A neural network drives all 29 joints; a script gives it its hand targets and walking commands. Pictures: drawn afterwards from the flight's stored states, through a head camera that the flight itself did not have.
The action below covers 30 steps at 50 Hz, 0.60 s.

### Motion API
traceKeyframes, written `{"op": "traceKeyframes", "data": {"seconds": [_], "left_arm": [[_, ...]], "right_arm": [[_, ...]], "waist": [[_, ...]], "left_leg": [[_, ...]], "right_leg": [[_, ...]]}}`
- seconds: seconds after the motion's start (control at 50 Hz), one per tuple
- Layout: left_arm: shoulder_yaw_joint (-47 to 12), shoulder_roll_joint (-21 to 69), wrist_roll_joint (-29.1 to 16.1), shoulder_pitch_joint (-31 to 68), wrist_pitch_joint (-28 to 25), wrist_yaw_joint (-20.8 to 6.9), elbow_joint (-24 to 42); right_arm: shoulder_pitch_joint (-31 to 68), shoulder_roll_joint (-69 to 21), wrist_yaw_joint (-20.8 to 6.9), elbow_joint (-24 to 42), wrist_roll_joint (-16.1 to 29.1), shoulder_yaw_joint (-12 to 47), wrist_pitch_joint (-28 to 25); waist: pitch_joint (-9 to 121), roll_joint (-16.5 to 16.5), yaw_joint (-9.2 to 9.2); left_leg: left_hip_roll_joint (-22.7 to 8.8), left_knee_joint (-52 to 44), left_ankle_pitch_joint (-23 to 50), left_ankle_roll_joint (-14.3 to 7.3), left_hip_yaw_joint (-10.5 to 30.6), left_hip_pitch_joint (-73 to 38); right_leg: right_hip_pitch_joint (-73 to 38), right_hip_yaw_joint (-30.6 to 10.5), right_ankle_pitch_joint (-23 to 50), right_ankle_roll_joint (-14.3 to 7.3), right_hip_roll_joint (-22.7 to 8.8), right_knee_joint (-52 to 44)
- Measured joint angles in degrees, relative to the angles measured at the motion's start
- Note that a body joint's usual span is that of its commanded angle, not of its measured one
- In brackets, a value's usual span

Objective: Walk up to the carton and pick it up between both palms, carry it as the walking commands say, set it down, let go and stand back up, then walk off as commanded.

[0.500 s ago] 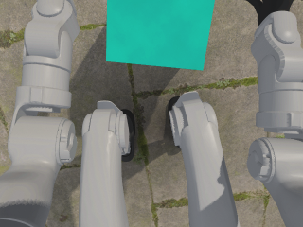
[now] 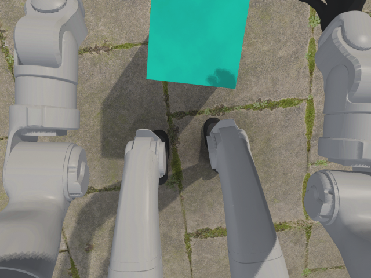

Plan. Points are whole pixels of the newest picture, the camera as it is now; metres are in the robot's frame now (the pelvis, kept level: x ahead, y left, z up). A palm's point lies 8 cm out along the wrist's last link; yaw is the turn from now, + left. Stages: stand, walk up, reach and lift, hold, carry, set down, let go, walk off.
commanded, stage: set down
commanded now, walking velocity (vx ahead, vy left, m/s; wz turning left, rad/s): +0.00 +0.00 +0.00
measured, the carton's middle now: (193, 46) +0.50 -0.05 -0.44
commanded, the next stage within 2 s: let go in 0.40 s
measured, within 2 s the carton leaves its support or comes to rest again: neither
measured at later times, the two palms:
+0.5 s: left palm out of the picture +0.53 +0.13 -0.04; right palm out of the picture +0.47 -0.23 -0.04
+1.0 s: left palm out of the picture +0.36 +0.17 +0.09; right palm out of the picture +0.30 -0.25 +0.10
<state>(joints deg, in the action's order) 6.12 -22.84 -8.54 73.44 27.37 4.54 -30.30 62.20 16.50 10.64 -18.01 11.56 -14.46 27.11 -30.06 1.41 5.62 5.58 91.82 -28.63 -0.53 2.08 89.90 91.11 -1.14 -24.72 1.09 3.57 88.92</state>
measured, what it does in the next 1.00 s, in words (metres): rises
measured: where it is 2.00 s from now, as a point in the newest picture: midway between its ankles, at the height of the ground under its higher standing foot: (188, 160)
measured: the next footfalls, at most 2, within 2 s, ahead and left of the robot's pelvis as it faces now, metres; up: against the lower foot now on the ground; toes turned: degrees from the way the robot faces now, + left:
none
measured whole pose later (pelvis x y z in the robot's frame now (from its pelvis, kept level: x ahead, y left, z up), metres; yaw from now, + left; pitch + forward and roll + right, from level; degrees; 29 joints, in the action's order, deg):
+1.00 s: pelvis +0.08 -0.01 +0.18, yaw +0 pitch +11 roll +0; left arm 5.3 -7.8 4.2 6.8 8.7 2.9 -23.3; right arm 1.6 11.5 -3.8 -21.1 -0.1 -3.4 7.6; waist -9.2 -1.4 5.2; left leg 3.8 45.7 -19.5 -0.6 3.8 36.9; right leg 39.0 -3.0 -16.7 -0.8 3.1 45.0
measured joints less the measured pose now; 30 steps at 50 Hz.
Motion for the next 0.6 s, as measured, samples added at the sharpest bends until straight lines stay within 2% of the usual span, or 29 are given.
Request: {"op": "traceKeyframes", "data": {"seconds": [0.22,0.36,0.42,0.5,0.6], "left_arm": [[0.66,1.47,1.80,-2.60,-1.00,-0.30,-0.65],[2.36,2.03,4.26,-1.65,-4.29,-1.03,-7.70],[2.57,3.43,5.87,-2.39,-5.96,-0.60,-8.41],[1.91,6.74,7.88,-8.91,-6.83,1.45,-2.52],[1.21,10.25,8.32,-23.34,-4.82,3.87,8.78]], "right_arm": [[-2.96,-1.21,-1.51,0.79,-1.41,-0.43,-1.00],[-1.49,-2.34,-2.43,-6.66,-4.13,-0.59,-4.54],[-1.96,-2.57,-3.44,-8.93,-5.21,-0.57,-6.58],[-7.62,-2.60,-5.07,-6.12,-7.72,1.29,-8.18],[-19.16,-2.23,-7.43,1.33,-9.40,4.70,-6.65]], "waist": [[0.03,-0.15,0.59],[0.18,-0.41,1.23],[0.14,-0.09,0.92],[0.03,0.14,-0.37],[0.01,-0.02,-1.21]], "left_leg": [[-0.33,-12.70,3.55,-0.52,0.19,-11.53],[-0.31,-19.41,5.89,-0.61,0.74,-17.18],[-0.32,-20.93,6.40,-0.56,1.16,-18.32],[-0.39,-22.15,6.20,-0.42,1.28,-20.57],[-0.26,-24.52,5.68,-0.34,1.41,-25.64]], "right_leg": [[-11.62,-1.05,3.49,0.30,-0.08,-12.74],[-17.50,-1.05,5.69,0.27,-0.43,-19.59],[-18.84,-0.74,6.21,0.17,-0.52,-21.35],[-20.98,-0.69,5.98,-0.06,-0.52,-22.42],[-25.74,-0.73,5.09,-0.51,-0.77,-24.07]]}}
